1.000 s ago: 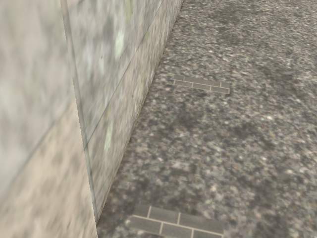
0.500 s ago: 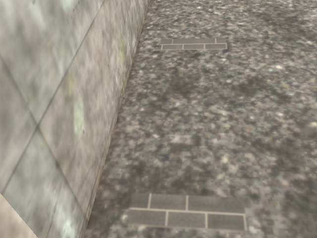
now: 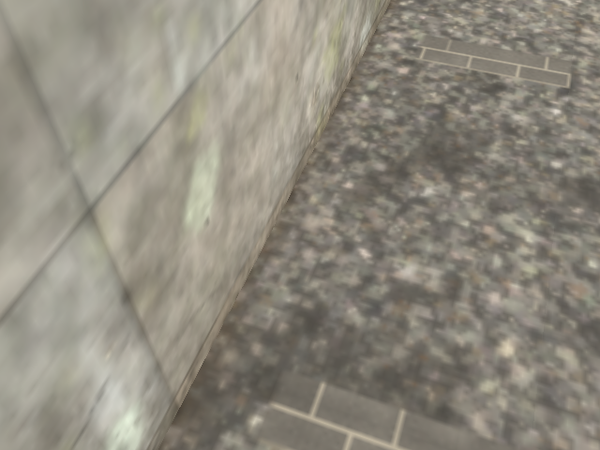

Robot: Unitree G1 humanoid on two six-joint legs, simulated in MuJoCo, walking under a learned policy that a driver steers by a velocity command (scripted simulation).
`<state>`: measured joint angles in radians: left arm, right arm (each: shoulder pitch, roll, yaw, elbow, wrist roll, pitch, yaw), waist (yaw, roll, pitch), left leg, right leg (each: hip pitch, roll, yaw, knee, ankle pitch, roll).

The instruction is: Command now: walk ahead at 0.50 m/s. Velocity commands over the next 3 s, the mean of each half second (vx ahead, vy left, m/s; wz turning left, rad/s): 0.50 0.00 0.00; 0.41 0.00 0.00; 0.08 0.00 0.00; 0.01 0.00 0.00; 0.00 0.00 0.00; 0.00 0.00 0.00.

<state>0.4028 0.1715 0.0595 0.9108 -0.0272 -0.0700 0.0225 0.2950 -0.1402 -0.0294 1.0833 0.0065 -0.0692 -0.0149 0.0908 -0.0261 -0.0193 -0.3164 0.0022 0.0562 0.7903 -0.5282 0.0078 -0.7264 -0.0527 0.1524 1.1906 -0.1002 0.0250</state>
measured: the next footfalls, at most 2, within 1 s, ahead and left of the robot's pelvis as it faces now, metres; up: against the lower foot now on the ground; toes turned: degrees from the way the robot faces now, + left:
right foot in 0.20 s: +0.26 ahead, -0.20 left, -0.22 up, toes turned -5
left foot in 0.64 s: +0.55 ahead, -0.03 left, -0.22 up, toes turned -1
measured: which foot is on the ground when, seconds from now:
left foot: down 0.00-0.20, up 0.22-0.62, down 0.64-1.00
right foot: up 0.00-0.18, down 0.20-0.66, up 0.68-1.00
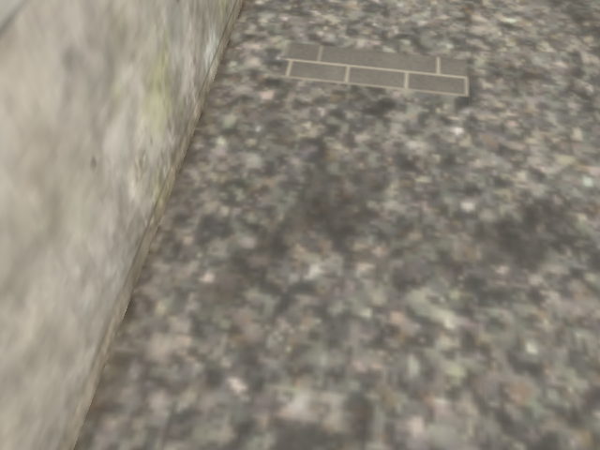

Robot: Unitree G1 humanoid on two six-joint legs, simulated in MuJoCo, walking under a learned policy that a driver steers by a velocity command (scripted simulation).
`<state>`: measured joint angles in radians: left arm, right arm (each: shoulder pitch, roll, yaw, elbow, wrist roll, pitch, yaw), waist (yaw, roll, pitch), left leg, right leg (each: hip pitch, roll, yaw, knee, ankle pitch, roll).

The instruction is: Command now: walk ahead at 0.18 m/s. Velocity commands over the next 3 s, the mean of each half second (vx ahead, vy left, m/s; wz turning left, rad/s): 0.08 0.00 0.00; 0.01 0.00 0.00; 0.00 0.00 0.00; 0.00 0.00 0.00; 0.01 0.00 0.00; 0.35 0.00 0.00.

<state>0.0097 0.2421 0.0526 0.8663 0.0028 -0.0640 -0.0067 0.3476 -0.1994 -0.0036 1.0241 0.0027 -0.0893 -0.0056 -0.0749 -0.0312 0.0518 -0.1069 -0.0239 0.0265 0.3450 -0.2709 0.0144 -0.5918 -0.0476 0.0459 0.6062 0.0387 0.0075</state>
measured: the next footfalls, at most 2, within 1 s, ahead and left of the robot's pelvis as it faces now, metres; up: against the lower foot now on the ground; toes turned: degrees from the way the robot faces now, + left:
right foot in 0.04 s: +0.20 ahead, -0.13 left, +0.00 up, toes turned +0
left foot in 0.36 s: +0.13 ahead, +0.11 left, +0.00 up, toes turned -1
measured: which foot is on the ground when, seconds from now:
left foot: down 0.00-0.08, up 0.10-0.34, down 0.36-1.00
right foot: up 0.00-0.02, down 0.04-1.00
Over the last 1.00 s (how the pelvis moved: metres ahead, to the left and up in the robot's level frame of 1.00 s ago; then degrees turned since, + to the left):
0.57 -0.15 -0.17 -2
